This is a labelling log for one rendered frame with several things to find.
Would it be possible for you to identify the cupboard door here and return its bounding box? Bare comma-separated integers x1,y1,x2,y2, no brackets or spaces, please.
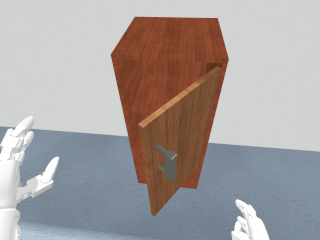
138,66,222,216

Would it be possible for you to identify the left robot forearm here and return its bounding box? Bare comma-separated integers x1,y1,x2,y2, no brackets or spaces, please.
0,208,22,240

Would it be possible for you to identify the robot left hand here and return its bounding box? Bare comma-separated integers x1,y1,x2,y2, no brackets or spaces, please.
0,116,59,209

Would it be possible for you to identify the robot right hand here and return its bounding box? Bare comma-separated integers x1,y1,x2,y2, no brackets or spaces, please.
231,199,270,240

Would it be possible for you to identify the handle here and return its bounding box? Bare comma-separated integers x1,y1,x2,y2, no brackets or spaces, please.
156,144,178,182

